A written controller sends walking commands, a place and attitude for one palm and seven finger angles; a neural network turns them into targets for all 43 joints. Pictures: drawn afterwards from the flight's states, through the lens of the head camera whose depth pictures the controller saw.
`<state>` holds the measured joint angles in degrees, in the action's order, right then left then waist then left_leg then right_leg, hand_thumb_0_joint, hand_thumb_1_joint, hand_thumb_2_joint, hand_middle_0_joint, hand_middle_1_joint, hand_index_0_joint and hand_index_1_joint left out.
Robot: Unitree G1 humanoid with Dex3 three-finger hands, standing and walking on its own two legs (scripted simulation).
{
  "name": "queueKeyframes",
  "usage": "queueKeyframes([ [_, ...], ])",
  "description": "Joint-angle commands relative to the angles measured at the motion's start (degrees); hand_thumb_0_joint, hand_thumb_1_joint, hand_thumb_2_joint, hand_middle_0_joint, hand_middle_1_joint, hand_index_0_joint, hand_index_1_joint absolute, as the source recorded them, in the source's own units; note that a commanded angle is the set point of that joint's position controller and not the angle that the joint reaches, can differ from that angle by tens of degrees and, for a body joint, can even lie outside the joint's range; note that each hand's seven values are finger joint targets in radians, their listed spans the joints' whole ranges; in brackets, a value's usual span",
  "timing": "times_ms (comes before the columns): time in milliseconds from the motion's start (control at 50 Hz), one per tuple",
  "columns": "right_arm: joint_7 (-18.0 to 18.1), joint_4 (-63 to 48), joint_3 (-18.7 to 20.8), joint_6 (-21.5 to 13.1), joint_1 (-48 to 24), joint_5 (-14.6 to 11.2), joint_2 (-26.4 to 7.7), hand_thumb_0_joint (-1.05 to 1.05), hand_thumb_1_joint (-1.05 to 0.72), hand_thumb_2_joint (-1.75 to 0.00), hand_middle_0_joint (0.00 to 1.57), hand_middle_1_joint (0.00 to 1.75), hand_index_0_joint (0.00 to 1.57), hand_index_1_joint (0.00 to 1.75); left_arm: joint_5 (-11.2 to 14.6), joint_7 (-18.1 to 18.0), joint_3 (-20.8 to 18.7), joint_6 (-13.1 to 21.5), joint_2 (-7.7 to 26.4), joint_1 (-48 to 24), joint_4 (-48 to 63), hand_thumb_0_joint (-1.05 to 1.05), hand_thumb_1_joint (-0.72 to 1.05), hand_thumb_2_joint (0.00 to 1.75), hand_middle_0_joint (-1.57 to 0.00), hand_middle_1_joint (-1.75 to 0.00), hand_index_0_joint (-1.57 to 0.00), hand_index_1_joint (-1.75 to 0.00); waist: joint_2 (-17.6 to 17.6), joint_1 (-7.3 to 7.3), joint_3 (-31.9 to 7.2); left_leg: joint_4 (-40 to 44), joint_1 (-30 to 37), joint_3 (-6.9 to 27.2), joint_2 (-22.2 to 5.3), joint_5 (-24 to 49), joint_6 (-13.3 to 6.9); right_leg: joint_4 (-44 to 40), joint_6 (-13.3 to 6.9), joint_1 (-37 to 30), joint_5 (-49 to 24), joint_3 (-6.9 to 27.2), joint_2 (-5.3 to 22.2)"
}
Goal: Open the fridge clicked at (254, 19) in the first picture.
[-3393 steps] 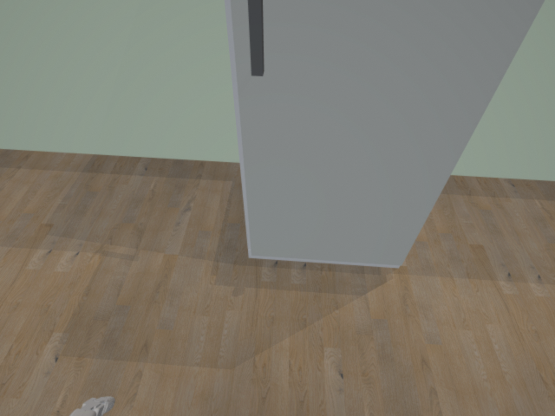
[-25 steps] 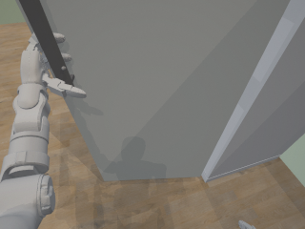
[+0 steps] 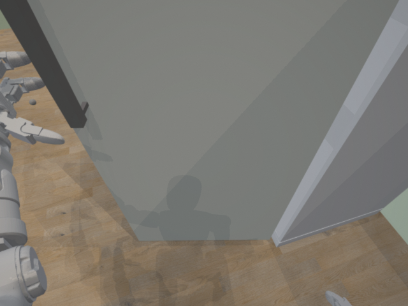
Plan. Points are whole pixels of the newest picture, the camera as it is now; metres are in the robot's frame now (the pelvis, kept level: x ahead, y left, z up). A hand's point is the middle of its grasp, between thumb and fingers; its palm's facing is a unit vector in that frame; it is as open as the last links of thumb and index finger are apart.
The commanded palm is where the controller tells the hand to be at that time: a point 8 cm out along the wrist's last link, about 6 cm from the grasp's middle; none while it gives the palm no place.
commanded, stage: slip the hand off the handle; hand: left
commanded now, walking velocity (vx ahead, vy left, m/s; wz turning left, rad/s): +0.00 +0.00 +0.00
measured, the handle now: (48, 51) +0.45 +0.27 +0.27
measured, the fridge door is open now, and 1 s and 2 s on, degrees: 73 73 73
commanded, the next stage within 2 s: draw the hand back to the body in 1.56 s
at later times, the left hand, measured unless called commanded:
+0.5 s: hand (8, 129) +0.34 +0.32 +0.20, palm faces +0.22 -0.97 -0.10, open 14.7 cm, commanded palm +0.29 +0.36 +0.21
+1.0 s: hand out of the picture +0.26 +0.30 +0.21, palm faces +0.28 -0.95 -0.12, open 14.7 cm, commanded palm +0.23 +0.34 +0.21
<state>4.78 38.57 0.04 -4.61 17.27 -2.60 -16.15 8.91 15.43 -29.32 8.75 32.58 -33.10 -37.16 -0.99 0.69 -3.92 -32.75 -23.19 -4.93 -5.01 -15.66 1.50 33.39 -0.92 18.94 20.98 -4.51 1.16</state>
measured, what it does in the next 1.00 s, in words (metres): stands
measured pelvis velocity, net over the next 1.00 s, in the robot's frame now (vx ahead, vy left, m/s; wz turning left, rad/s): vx -0.04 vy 0.02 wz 0.03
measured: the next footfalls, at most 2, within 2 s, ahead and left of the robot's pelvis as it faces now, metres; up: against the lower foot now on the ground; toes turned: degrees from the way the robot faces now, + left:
none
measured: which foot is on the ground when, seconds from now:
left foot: down 0.00-1.00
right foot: down 0.00-1.00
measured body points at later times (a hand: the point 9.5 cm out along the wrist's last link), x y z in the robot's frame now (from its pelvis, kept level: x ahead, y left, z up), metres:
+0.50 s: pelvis -0.02 +0.04 +0.00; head -0.01 +0.04 +0.45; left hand +0.32 +0.37 +0.21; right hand +0.12 -0.21 -0.09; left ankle +0.00 +0.15 -0.73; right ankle -0.05 -0.10 -0.73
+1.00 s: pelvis -0.04 +0.02 +0.00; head -0.06 +0.01 +0.45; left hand +0.24 +0.35 +0.22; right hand +0.15 -0.20 -0.07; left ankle +0.00 +0.15 -0.73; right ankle -0.05 -0.10 -0.73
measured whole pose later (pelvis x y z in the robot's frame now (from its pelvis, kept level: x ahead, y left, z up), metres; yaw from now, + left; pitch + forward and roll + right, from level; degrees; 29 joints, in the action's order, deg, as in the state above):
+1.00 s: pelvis -0.04 +0.02 +0.00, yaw +2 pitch -1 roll +0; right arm 7.1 37.4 -4.1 -9.4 11.5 -2.7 -13.7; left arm 12.5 10.8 -22.5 1.8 23.4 -14.0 -9.1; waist -1.8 -3.0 -2.3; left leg -30.4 -17.4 -3.5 -3.4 -12.0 0.6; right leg 30.3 0.1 12.0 17.2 -5.9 2.3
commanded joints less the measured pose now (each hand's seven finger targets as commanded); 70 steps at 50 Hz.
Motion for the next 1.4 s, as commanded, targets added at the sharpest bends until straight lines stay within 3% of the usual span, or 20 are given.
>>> queueKeyframes([
  [0,0.89,-6.23,3.16,-1.54,1.30,-0.50,-8.78,0.00,-0.90,-0.90,0.20,0.30,0.20,0.30,1.46,2.04,-2.56,3.08,19.13,-22.79,9.70,0.00,-0.55,0.20,-0.25,-1.15,-0.25,-1.15,0.30,0.87,-15.19,-0.96,10.61,1.20,4.47,20.23,-4.26,-3.20,1.70,-3.17,-32.81,3.66,-1.61],
  [20,1.08,-6.65,3.13,-1.57,1.40,-0.43,-8.85,0.00,-0.90,-0.90,0.20,0.30,0.20,0.30,2.19,2.44,-2.51,3.04,18.65,-21.98,9.83,0.00,-0.55,0.20,-0.25,-1.15,-0.25,-1.15,0.28,0.65,-15.23,-1.26,10.47,1.06,4.66,20.49,-4.48,-3.08,1.66,-3.47,-33.28,3.68,-1.66],
  [40,1.06,-6.45,3.21,-1.40,1.68,-0.41,-9.12,0.00,-0.90,-0.90,0.20,0.30,0.20,0.30,1.94,2.61,-4.87,3.11,21.97,-23.22,10.72,0.00,-0.55,0.20,-0.25,-1.15,-0.25,-1.15,-0.67,0.28,-17.41,-1.26,10.83,1.42,4.65,20.77,-4.37,-2.94,1.54,-4.02,-32.97,3.80,-1.59],
  [140,1.34,-6.70,2.91,-1.29,2.00,-0.07,-8.95,0.00,-0.90,-0.90,0.20,0.30,0.20,0.30,2.12,3.38,-5.79,5.12,23.53,-24.85,12.04,0.00,-0.55,0.20,-0.25,-1.15,-0.25,-1.15,-3.73,0.11,-19.37,-1.95,12.44,2.17,4.56,22.18,-4.23,-2.32,0.91,-2.95,-30.97,3.42,-2.13],
  [220,1.03,-8.62,2.73,-1.81,0.36,-0.23,-8.02,0.00,-0.90,-0.90,0.20,0.30,0.20,0.30,3.14,3.38,-0.55,5.78,16.06,-19.26,18.06,0.00,-0.55,0.20,-0.25,-1.15,-0.25,-1.15,-7.26,-0.36,-20.08,-1.79,15.85,3.04,4.12,23.38,-3.95,-2.24,0.14,-1.33,-26.91,2.19,-2.70],
  [340,1.06,-10.79,2.19,-2.42,-2.68,-0.72,-8.00,0.00,-0.90,-0.90,0.20,0.30,0.20,0.30,5.38,1.67,-3.20,1.07,15.65,-11.20,24.96,0.00,-0.55,0.20,-0.25,-1.15,-0.25,-1.15,-4.37,-2.07,-16.41,0.91,14.68,4.31,3.41,19.26,-3.40,-3.40,0.02,-1.20,-21.67,1.10,-2.75],
  [420,0.98,-12.28,1.51,-3.21,-4.84,-0.44,-7.10,0.00,-0.90,-0.90,0.20,0.30,0.20,0.30,5.30,-1.43,-2.87,-0.92,13.16,-7.36,32.49,0.00,-0.55,0.20,-0.25,-1.15,-0.25,-1.15,-5.45,-3.12,-14.73,2.38,15.08,4.78,3.36,18.42,-2.99,-3.86,-0.31,-1.87,-19.19,0.63,-2.76],
  [480,1.00,-11.96,1.29,-3.63,-5.51,-0.32,-6.88,0.00,-0.90,-0.90,0.20,0.30,0.20,0.30,4.16,-3.28,-3.15,-1.91,12.64,-5.62,33.90,0.00,-0.55,0.20,-0.25,-1.15,-0.25,-1.15,-4.18,-2.80,-13.00,3.66,14.51,5.25,3.00,14.87,-2.63,-4.56,-0.19,-0.84,-15.91,0.55,-2.93],
  [600,1.52,-11.64,0.44,-5.21,-8.21,-0.40,-5.98,0.00,-0.90,-0.90,0.20,0.30,0.20,0.30,3.82,-3.34,3.51,-2.92,5.78,-5.82,39.15,0.00,-0.55,0.20,-0.25,-1.15,-0.25,-1.15,-6.08,-1.66,-11.13,5.22,16.48,6.14,3.02,9.30,-2.33,-5.95,-0.26,0.69,-11.63,0.57,-2.82],
  [620,1.75,-11.37,0.26,-5.37,-8.23,-0.46,-6.00,0.00,-0.90,-0.90,0.20,0.30,0.20,0.30,4.11,-3.33,3.66,-3.22,5.38,-4.73,38.38,0.00,-0.55,0.20,-0.25,-1.15,-0.25,-1.15,-4.20,-1.72,-10.42,5.29,15.84,5.97,3.05,8.21,-2.54,-6.47,-0.29,0.01,-11.08,0.56,-2.85],
  [700,2.45,-10.90,-0.34,-5.93,-9.71,-0.73,-5.76,0.00,-0.90,-0.90,0.20,0.30,0.20,0.30,4.16,-3.07,5.61,-4.88,3.88,-4.74,38.60,0.00,-0.55,0.20,-0.25,-1.15,-0.25,-1.15,-3.73,-1.51,-8.03,6.79,15.21,6.63,3.28,3.34,-2.43,-7.33,-0.12,0.74,-8.33,0.56,-2.44],
  [760,2.54,-10.85,-0.70,-6.56,-10.73,-0.56,-5.31,0.00,-0.90,-0.90,0.20,0.30,0.20,0.30,4.14,-3.97,5.35,-4.90,3.71,-4.42,41.04,0.00,-0.55,0.20,-0.25,-1.15,-0.25,-1.15,-4.83,-2.19,-8.65,7.11,15.93,6.56,3.56,3.13,-2.39,-7.85,-0.24,-0.41,-8.02,0.71,-2.27],
  [820,2.59,-10.36,-0.81,-6.94,-11.09,-0.30,-5.49,0.00,-0.90,-0.90,0.20,0.30,0.20,0.30,4.14,-5.24,1.70,-4.18,6.86,-1.62,41.61,0.00,-0.55,0.20,-0.25,-1.15,-0.25,-1.15,-3.61,-3.25,-9.08,7.33,15.42,6.09,3.76,3.13,-2.51,-8.58,-0.25,-2.34,-7.61,0.96,-2.26],
  [840,2.42,-10.71,-0.98,-7.22,-11.76,-0.30,-5.09,0.00,-0.90,-0.90,0.20,0.30,0.20,0.30,3.98,-5.30,2.90,-3.71,5.56,-2.09,43.11,0.00,-0.55,0.20,-0.25,-1.15,-0.25,-1.15,-4.66,-3.12,-9.39,7.35,15.75,5.74,3.84,3.83,-2.52,-8.57,-0.23,-2.73,-7.90,0.99,-2.04],
  [920,2.72,-9.53,-0.93,-7.68,-11.79,-0.25,-5.20,0.00,-0.90,-0.90,0.20,0.30,0.20,0.30,4.08,-5.75,1.05,-2.98,7.42,-2.61,41.08,0.00,-0.55,0.20,-0.25,-1.15,-0.25,-1.15,-2.11,-2.85,-7.70,7.24,15.02,5.02,3.79,3.52,-2.74,-9.58,0.07,-3.00,-7.43,1.35,-2.07],
  [1100,3.23,-8.96,-0.65,-8.23,-11.39,-0.80,-5.60,0.00,-0.90,-0.90,0.20,0.30,0.20,0.30,4.98,-2.00,1.21,-3.68,8.62,-2.71,34.17,0.00,-0.55,0.20,-0.25,-1.15,-0.25,-1.15,-3.20,-2.43,-5.96,6.10,12.93,3.77,4.44,3.13,-3.08,-10.45,0.72,-2.24,-7.19,2.77,-1.14],
  [1120,3.22,-8.88,-0.54,-8.38,-11.23,-0.76,-5.76,0.00,-0.90,-0.90,0.20,0.30,0.20,0.30,5.50,-1.68,1.10,-3.18,8.50,-2.75,34.19,0.00,-0.55,0.20,-0.25,-1.15,-0.25,-1.15,-0.99,-2.26,-6.38,5.60,12.83,3.66,4.34,3.83,-3.29,-10.37,0.89,-2.72,-8.22,2.95,-1.13],
  [1220,2.96,-9.01,0.13,-8.69,-10.26,-0.45,-6.14,0.00,-0.90,-0.90,0.20,0.30,0.20,0.30,6.77,-0.53,-4.61,-0.62,13.27,-1.09,35.28,0.00,-0.55,0.20,-0.25,-1.15,-0.25,-1.15,-0.36,-3.65,-11.67,3.77,12.52,3.07,4.77,9.18,-3.54,-7.68,1.28,-6.68,-16.46,3.62,-0.85],
  [1320,2.69,-9.19,0.43,-8.28,-9.70,-0.65,-6.35,0.00,-0.90,-0.90,0.20,0.30,0.20,0.30,7.58,0.90,-7.80,-0.86,15.49,2.78,32.96,0.00,-0.55,0.20,-0.25,-1.15,-0.25,-1.15,-1.23,-4.17,-10.13,2.68,10.43,2.38,4.86,10.23,-3.49,-6.56,1.93,-6.81,-20.33,4.62,-0.29],
  [1380,2.65,-9.80,0.55,-8.01,-9.45,-0.80,-6.45,0.00,-0.90,-0.90,0.20,0.30,0.20,0.30,7.91,2.04,-7.24,-1.76,14.81,3.75,33.75,0.00,-0.55,0.20,-0.25,-1.15,-0.25,-1.15,-1.72,-3.90,-10.47,2.59,10.88,2.34,4.89,11.28,-3.48,-6.00,2.15,-6.29,-22.41,4.39,-0.40],
])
